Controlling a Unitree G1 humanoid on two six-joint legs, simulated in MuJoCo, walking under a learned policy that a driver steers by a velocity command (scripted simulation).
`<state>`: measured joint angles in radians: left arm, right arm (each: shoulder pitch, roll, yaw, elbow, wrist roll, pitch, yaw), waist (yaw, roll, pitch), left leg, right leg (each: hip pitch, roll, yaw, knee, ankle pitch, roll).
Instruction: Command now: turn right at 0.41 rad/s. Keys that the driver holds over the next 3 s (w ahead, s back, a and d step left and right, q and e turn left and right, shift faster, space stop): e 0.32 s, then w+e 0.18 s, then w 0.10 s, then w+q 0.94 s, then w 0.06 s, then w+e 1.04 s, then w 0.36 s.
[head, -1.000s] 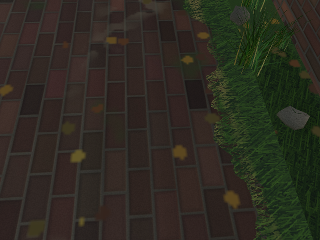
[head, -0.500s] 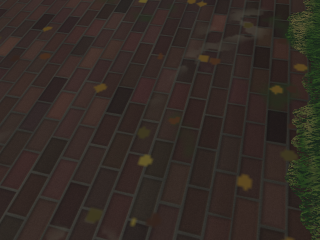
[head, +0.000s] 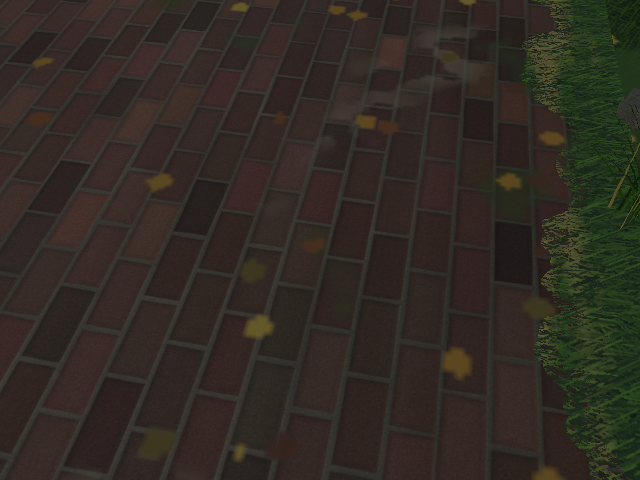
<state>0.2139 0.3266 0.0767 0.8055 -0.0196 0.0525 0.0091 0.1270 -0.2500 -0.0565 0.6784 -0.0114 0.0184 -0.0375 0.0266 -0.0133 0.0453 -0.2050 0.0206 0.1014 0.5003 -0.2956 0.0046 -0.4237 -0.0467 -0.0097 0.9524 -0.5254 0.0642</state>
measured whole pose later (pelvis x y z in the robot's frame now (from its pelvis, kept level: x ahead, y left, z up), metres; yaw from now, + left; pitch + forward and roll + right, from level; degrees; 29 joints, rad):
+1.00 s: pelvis +0.20 -0.05 +0.01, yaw -13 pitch +2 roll -1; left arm 0.15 0.31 0.04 0.65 0.01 -0.10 -0.02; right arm 0.42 -0.25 -0.04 0.81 0.02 -0.06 0.00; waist -0.06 -0.03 0.02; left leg -0.08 -0.06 -0.14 0.30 -0.24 0.05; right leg -0.57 -0.02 0.06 0.77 -0.21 0.03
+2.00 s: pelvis +0.74 -0.04 +0.01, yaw +2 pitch +0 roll +2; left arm 0.19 0.31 0.06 0.77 -0.03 -0.04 -0.02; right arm 0.31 -0.27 -0.06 0.78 -0.02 -0.09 0.01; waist -0.05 -0.05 0.04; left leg -0.02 -0.05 0.17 0.24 -0.22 0.05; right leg -0.68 -0.11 0.07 0.87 -0.02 0.02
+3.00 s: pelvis +1.31 -0.13 +0.01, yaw -26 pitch +1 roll +1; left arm 0.14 0.28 0.04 0.66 -0.01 -0.05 -0.01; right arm 0.37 -0.27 -0.05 0.83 0.01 -0.09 0.02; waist -0.09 -0.04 0.03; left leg -0.09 -0.04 0.03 0.27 -0.20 0.03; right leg -0.62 -0.09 0.05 0.77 -0.13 0.00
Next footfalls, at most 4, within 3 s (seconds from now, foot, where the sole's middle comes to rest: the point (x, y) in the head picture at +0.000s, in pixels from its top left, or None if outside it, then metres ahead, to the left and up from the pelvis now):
0.14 right None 0.04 -0.13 -0.77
0.76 left None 0.20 0.05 -0.77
1.18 right None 0.44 -0.24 -0.77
1.66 left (326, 370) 0.72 0.04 -0.77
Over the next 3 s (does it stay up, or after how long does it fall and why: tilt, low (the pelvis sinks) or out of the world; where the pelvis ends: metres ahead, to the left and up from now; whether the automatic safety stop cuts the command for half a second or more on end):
stays up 1.31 -0.13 0.01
